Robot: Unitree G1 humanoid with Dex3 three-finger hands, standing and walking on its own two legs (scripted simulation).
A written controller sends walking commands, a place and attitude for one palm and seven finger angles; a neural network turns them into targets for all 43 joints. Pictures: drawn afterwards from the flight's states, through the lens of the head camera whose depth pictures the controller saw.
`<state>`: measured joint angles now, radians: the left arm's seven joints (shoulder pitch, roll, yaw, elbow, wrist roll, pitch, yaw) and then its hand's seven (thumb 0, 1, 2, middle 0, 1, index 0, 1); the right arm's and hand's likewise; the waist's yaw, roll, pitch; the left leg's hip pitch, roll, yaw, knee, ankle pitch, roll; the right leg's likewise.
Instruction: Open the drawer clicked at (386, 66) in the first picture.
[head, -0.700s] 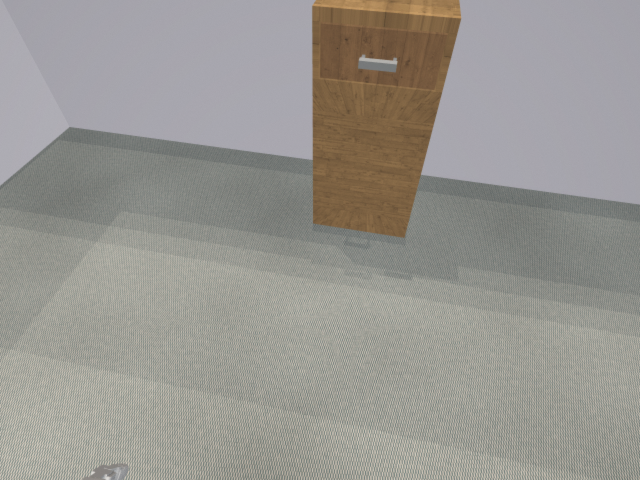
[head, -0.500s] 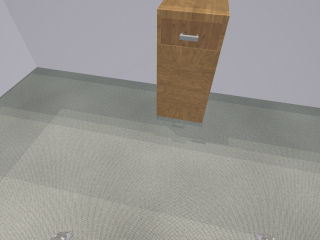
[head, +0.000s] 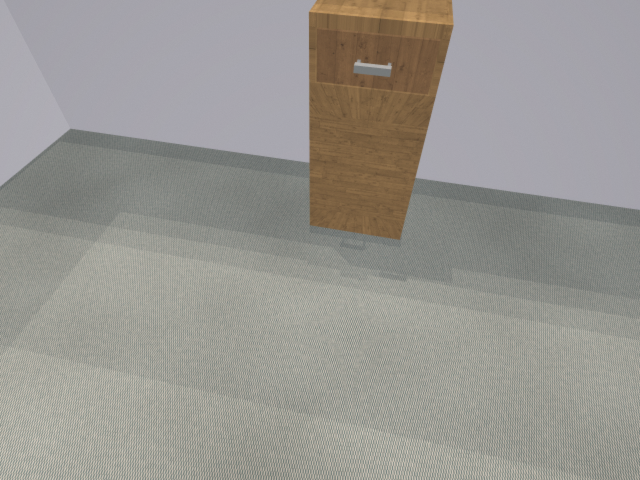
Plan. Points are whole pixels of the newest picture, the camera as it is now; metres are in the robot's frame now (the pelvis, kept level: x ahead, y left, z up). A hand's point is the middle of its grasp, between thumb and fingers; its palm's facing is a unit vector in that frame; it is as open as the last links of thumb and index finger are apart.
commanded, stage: stand and wait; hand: left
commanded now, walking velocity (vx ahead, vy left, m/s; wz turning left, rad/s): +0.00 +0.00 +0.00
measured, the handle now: (373, 66) +1.22 -0.09 -0.02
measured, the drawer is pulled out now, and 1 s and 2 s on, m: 0.00 0.00 0.00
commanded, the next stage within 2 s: look at it before walking up in 0.38 s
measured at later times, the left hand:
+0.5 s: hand out of the picture +0.06 +0.24 -0.16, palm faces -0.03 -0.95 -0.32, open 7.4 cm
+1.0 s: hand out of the picture +0.06 +0.25 -0.15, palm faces -0.03 -0.94 -0.33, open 7.4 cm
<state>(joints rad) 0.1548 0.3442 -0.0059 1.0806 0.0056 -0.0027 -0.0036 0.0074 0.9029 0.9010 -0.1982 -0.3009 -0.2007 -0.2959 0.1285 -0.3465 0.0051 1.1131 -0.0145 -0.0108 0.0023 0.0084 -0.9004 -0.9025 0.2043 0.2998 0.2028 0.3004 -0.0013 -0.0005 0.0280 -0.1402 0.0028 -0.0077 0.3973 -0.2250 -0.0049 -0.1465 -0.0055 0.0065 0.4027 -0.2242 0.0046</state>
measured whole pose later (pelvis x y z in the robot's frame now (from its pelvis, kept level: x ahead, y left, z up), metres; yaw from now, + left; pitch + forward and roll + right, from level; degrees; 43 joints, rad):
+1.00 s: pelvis +0.00 +0.00 +0.00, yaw +0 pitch -2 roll +0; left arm 0.15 0.34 -0.01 1.09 0.01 -0.01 -0.01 0.01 0.90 0.90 -0.20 -0.30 -0.20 -0.30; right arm 0.11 -0.34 0.01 1.12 -0.01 -0.02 0.01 0.01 -0.90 -0.90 0.20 0.30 0.20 0.30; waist 0.00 0.00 0.02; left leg -0.14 0.00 -0.01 0.36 -0.20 -0.01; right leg -0.14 -0.01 0.01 0.37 -0.20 0.01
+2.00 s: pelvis +0.27 +0.01 +0.00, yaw -27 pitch +0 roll -1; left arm 0.24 0.25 0.11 0.94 0.03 0.02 -0.04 0.01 0.91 0.90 -0.19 -0.30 -0.19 -0.29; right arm 0.24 -0.17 -0.05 0.99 -0.03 -0.08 -0.02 -0.01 -0.94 -0.90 0.21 0.30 0.20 0.30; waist 0.02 -0.04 0.02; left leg -0.22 0.10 0.26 0.49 -0.25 0.03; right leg -0.59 -0.08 -0.07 1.14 -0.26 0.00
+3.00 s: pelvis +0.38 -0.05 -0.01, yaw -26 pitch +1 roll -1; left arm 0.17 0.22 0.07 0.95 0.00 0.04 0.02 0.01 0.91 0.90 -0.19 -0.30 -0.19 -0.29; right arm 0.26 -0.22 -0.07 0.98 -0.03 0.04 0.00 0.01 -0.90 -0.90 0.20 0.30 0.20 0.30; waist -0.05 0.03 0.04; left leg -0.36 -0.07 -0.12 0.45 -0.11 0.03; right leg -0.31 0.00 0.00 0.68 -0.42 0.04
